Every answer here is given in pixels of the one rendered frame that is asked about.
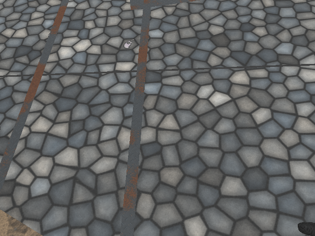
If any robot right hand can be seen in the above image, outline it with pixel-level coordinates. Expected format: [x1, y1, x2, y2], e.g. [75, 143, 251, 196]
[297, 222, 315, 236]

